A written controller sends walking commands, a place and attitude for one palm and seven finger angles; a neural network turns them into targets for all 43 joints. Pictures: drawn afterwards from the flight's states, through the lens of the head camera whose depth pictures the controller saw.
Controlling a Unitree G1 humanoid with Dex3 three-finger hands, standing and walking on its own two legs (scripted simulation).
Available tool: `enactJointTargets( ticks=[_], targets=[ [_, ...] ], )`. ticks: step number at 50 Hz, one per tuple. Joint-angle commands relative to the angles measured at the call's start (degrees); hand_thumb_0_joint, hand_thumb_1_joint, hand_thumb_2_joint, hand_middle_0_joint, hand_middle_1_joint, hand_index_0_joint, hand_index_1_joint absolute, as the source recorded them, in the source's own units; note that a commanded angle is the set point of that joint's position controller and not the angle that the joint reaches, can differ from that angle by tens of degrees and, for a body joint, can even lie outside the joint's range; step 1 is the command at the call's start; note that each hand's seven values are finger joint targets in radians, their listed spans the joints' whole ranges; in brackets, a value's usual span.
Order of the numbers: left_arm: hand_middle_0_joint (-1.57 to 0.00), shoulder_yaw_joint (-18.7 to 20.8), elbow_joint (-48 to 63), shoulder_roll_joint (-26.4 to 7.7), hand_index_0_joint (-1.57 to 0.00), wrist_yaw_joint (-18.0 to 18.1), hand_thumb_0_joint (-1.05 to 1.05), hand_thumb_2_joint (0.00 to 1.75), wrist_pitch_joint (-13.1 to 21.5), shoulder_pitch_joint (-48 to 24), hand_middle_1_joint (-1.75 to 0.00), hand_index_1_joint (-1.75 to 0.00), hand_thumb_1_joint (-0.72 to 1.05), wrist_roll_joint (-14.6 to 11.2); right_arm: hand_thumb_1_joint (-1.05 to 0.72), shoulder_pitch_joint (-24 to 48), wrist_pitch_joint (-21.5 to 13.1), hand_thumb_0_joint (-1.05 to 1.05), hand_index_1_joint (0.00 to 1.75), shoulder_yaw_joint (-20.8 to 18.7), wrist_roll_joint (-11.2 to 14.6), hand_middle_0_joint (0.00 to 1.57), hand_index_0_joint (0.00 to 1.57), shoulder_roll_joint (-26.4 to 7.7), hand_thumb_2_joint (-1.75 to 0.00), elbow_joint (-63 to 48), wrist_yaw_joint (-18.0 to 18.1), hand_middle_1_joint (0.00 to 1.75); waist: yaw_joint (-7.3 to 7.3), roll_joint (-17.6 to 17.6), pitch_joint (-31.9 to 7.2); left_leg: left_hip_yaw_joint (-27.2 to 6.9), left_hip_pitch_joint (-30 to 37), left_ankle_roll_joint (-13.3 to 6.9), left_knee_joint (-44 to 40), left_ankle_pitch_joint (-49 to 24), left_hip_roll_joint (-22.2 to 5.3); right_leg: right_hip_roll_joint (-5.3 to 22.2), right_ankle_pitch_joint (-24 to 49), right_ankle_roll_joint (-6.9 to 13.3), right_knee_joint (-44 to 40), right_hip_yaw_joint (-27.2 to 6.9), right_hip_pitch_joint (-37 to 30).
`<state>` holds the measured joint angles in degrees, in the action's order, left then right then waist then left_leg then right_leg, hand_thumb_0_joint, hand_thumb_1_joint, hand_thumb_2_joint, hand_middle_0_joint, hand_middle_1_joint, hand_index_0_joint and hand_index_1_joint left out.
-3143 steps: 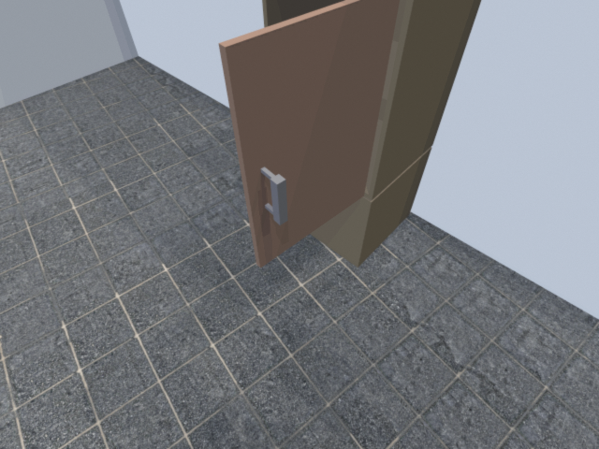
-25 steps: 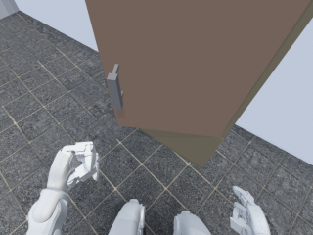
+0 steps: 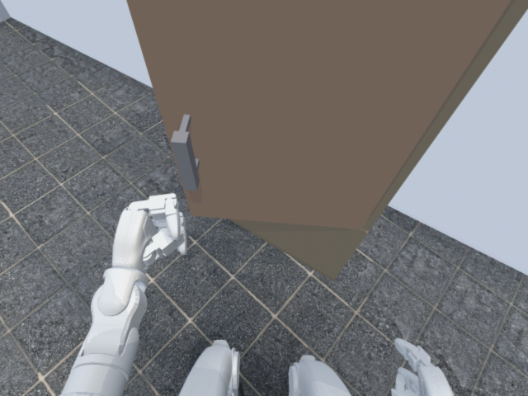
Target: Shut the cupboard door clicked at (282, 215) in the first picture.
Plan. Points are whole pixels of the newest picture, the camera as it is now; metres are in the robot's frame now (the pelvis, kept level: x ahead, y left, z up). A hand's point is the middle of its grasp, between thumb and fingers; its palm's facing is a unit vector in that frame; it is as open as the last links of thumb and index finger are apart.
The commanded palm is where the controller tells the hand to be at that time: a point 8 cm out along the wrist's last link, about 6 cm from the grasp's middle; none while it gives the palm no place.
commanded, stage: bring the fist close to the handle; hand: left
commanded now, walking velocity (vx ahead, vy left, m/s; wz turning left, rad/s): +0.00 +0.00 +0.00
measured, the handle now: (189, 153) +0.49 +0.15 +0.04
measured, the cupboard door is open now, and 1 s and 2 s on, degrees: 28 28 12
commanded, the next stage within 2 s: push the door shut along its arc in 0.60 s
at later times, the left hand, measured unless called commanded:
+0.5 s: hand (195, 214) +0.38 +0.12 +0.03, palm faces -0.04 -1.00 -0.03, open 3.1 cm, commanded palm +0.36 +0.18 +0.04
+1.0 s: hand (197, 192) +0.41 +0.12 +0.04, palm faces -0.11 -0.99 -0.05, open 3.1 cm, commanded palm +0.40 +0.18 +0.04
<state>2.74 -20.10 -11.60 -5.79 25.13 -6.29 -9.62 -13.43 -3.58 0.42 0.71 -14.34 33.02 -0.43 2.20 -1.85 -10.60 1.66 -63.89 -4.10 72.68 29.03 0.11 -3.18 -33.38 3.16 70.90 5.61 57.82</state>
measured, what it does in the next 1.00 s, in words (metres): stands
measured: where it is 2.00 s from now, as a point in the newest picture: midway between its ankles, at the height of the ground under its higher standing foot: outside the picture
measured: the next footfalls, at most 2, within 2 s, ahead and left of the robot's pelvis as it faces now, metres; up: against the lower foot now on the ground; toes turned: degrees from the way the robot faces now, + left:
none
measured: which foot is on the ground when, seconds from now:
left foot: down 0.00-1.00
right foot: down 0.00-1.00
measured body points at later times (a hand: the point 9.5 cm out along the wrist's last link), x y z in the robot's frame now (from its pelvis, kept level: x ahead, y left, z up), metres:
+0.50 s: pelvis +0.00 -0.01 +0.01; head +0.09 +0.00 +0.45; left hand +0.37 +0.18 +0.03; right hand +0.10 -0.26 -0.11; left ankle +0.05 +0.07 -0.62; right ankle +0.01 -0.09 -0.62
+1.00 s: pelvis -0.01 -0.01 +0.00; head +0.09 +0.00 +0.43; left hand +0.41 +0.18 +0.05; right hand +0.11 -0.27 -0.12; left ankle +0.05 +0.07 -0.62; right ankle +0.01 -0.09 -0.62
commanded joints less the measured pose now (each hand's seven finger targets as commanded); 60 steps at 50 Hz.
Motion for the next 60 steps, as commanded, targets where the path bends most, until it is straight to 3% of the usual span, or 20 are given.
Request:
enactJointTargets(
  ticks=[1,5,7,10,13,18,22,25,27,30,32,35,40,42,45,47,50,53,54,60],
  targets=[
    [-1.30,1.9,4.0,-4.7,-1.30,0.8,0.00,0.90,2.4,-15.0,-1.50,-1.50,0.90,0.6,-0.90,-1.5,-1.1,0.00,0.30,-3.1,-0.1,0.20,0.20,-8.8,-0.90,-6.7,0.1,0.30,1.06,-0.5,-16.9,-7.4,20.5,3.0,-11.0,-10.6,-1.3,1.1,12.6,-1.0,-10.4,-4.3,-2.3],
    [-1.30,1.8,1.1,-4.6,-1.30,0.8,0.00,0.90,2.2,-23.0,-1.50,-1.50,0.90,0.6,-0.90,-2.0,0.0,0.00,0.30,-3.2,0.2,0.20,0.20,-8.9,-0.90,-6.5,0.2,0.30,1.84,-0.2,-17.2,-7.3,20.9,2.8,-11.2,-10.0,-1.2,1.1,12.4,-1.0,-11.4,-4.7,-2.6],
    [-1.30,3.8,1.0,-6.5,-1.30,1.4,0.00,0.90,3.4,-27.1,-1.50,-1.50,0.90,0.1,-0.90,-2.7,0.0,0.00,0.30,-3.2,0.0,0.20,0.20,-9.1,-0.90,-6.0,0.5,0.30,1.87,0.5,-18.8,-7.3,20.8,2.7,-10.4,-11.3,-1.2,1.0,13.5,-1.0,-11.0,-4.9,-3.5],
    [-1.30,3.4,-0.8,-5.7,-1.30,2.4,0.00,0.90,6.2,-33.3,-1.50,-1.50,0.90,0.5,-0.90,-2.7,-0.2,0.00,0.30,-3.2,-0.4,0.20,0.20,-8.7,-0.90,-4.6,0.3,0.30,2.46,-1.2,-20.6,-7.3,21.7,2.8,-9.5,-11.8,-1.1,1.1,13.6,-1.1,-10.2,-5.0,-2.2],
    [-1.30,6.3,-6.0,-7.9,-1.30,2.8,0.00,0.90,7.1,-30.2,-1.50,-1.50,0.90,1.5,-0.90,-3.4,0.4,0.00,0.30,-3.4,-0.7,0.20,0.20,-8.9,-0.90,-4.0,-0.1,0.30,1.28,-1.2,-21.6,-6.8,21.1,2.9,-9.3,-13.2,-1.0,1.0,15.1,-1.0,-9.7,-5.1,-2.8],
    [-1.30,5.1,-7.5,-6.6,-1.30,1.1,0.00,0.90,5.6,-25.3,-1.50,-1.50,0.90,1.6,-0.90,-4.4,2.0,0.00,0.30,-3.7,-0.2,0.20,0.20,-8.9,-0.90,-5.3,-1.1,0.30,0.11,-1.7,-24.2,-6.0,22.9,3.0,-10.3,-17.8,-1.0,0.9,20.3,-1.1,-9.8,-5.2,-6.3],
    [-1.30,3.6,-3.5,-5.1,-1.30,0.7,0.00,0.90,5.7,-26.4,-1.50,-1.50,0.90,0.0,-0.90,-4.5,2.6,0.00,0.30,-3.9,0.2,0.20,0.20,-8.8,-0.90,-6.0,-0.9,0.30,1.44,1.7,-22.4,-5.5,22.3,2.4,-10.5,-17.5,-1.0,0.8,21.2,-1.5,-11.4,-5.6,-8.2],
    [-1.30,3.9,-4.0,-5.4,-1.30,1.5,0.00,0.90,7.4,-29.5,-1.50,-1.50,0.90,0.0,-0.90,-4.0,2.5,0.00,0.30,-3.8,0.0,0.20,0.20,-8.4,-0.90,-4.9,-0.4,0.30,2.38,3.5,-18.1,-5.0,18.8,2.0,-10.1,-13.4,-0.7,1.1,18.4,-1.9,-12.4,-6.5,-7.5],
    [-1.30,5.7,-3.0,-7.6,-1.30,2.1,0.00,0.90,9.3,-30.5,-1.50,-1.50,0.90,0.5,-0.90,-4.0,2.2,0.00,0.30,-3.8,-0.2,0.20,0.20,-8.6,-0.90,-4.7,-0.2,0.30,1.80,1.8,-18.6,-4.8,17.9,1.9,-9.6,-12.7,-0.4,1.2,17.6,-1.7,-11.9,-7.1,-7.8],
    [-1.30,5.3,-5.7,-7.0,-1.30,1.8,0.00,0.90,10.7,-28.0,-1.50,-1.50,0.90,1.3,-0.90,-3.4,2.1,0.00,0.30,-3.6,-0.5,0.20,0.20,-8.2,-0.90,-4.2,-0.4,0.30,1.26,1.2,-19.5,-4.4,17.3,2.1,-9.1,-12.2,-0.3,1.5,17.3,-1.8,-11.7,-7.7,-7.7],
    [-1.30,5.4,-6.6,-7.4,-1.30,1.4,0.00,0.90,10.4,-27.9,-1.50,-1.50,0.90,1.4,-0.90,-3.8,2.1,0.00,0.30,-3.8,-0.5,0.20,0.20,-8.4,-0.90,-4.1,-0.6,0.30,1.21,-0.6,-19.9,-4.6,18.4,2.1,-9.2,-12.4,-0.3,1.3,17.1,-1.6,-11.4,-7.4,-6.8],
    [-1.30,5.5,-8.6,-7.7,-1.30,0.2,0.00,0.90,9.0,-27.4,-1.50,-1.50,0.90,1.1,-0.90,-3.1,2.8,0.00,0.30,-3.6,-0.1,0.20,0.20,-8.3,-0.90,-4.4,-0.4,0.30,1.24,1.1,-19.3,-4.2,17.2,2.1,-9.5,-11.0,-0.3,1.5,15.9,-1.9,-12.5,-8.1,-7.7],
    [-1.30,5.2,-8.4,-9.5,-1.30,-2.2,0.00,0.90,8.6,-39.8,-1.50,-1.50,0.90,0.2,-0.90,-3.2,2.5,0.00,0.30,-3.4,0.3,0.20,0.20,-8.5,-0.90,-3.5,0.7,0.30,3.94,1.2,-19.3,-4.5,15.8,1.6,-7.8,-9.6,-0.4,1.7,14.4,-2.3,-13.2,-9.6,-7.0],
    [-1.30,6.3,-9.1,-11.1,-1.30,-2.8,0.00,0.90,9.2,-42.3,-1.50,-1.50,0.90,-0.2,-0.90,-3.7,2.0,0.00,0.30,-3.3,0.3,0.20,0.20,-8.8,-0.90,-3.1,1.0,0.30,3.96,-0.2,-20.0,-4.9,16.4,1.7,-7.5,-9.9,-0.5,1.4,14.2,-1.8,-12.5,-9.2,-6.2],
    [-1.30,5.8,-12.7,-10.3,-1.30,-4.0,0.00,0.90,9.6,-44.5,-1.50,-1.50,0.90,-0.4,-0.90,-3.9,1.4,0.00,0.30,-3.2,0.3,0.20,0.20,-8.7,-0.90,-2.1,1.0,0.30,4.10,-0.9,-21.8,-5.2,17.2,1.9,-6.9,-10.6,-0.5,1.4,14.7,-1.8,-11.8,-8.9,-5.3],
    [-1.30,7.2,-16.8,-12.1,-1.30,-5.0,0.00,0.90,8.7,-44.5,-1.50,-1.50,0.90,-0.2,-0.90,-5.1,1.4,0.00,0.30,-3.2,0.3,0.20,0.20,-9.2,-0.90,-1.6,0.9,0.30,4.03,-1.3,-22.3,-5.5,16.8,1.8,-6.7,-11.6,-0.6,1.2,15.7,-1.6,-11.0,-8.6,-5.0],
    [-1.30,6.8,-23.0,-11.5,-1.30,-6.4,0.00,0.90,6.3,-45.7,-1.50,-1.50,0.90,0.3,-0.90,-5.9,2.2,0.00,0.30,-3.1,0.5,0.20,0.20,-9.3,-0.90,-1.6,0.5,0.30,4.46,-0.5,-20.5,-5.4,15.0,1.8,-6.8,-10.9,-0.6,1.3,15.0,-1.7,-11.0,-8.2,-3.8],
    [-1.30,9.0,-24.3,-14.0,-1.30,-7.6,0.00,0.90,5.3,-47.4,-1.50,-1.50,0.90,0.2,-0.90,-7.0,2.6,0.00,0.30,-3.3,0.7,0.20,0.20,-9.8,-0.90,-2.0,0.3,0.30,4.12,-0.3,-22.3,-5.6,15.4,1.7,-6.6,-12.8,-0.8,1.2,16.9,-1.5,-10.4,-8.0,-4.5],
    [-1.30,8.2,-24.1,-13.1,-1.30,-8.0,0.00,0.90,5.2,-48.5,-1.50,-1.50,0.90,0.0,-0.90,-7.3,2.8,0.00,0.30,-3.3,0.7,0.20,0.20,-9.7,-0.90,-2.2,0.2,0.30,4.41,-0.3,-22.8,-5.5,15.2,1.6,-6.5,-13.1,-0.7,1.2,17.3,-1.5,-10.2,-7.9,-4.8],
    [-1.30,8.9,-23.5,-14.6,-1.30,-8.8,0.00,0.90,7.7,-57.6,-1.50,-1.50,0.90,0.0,-0.90,-9.0,2.7,0.00,0.30,-3.6,0.4,0.20,0.20,-10.2,-0.90,-0.9,0.0,0.30,5.76,-3.0,-25.5,-7.0,19.3,1.9,-6.0,-14.5,-1.1,0.7,16.2,-1.1,-8.9,-6.8,-0.5]
  ],
)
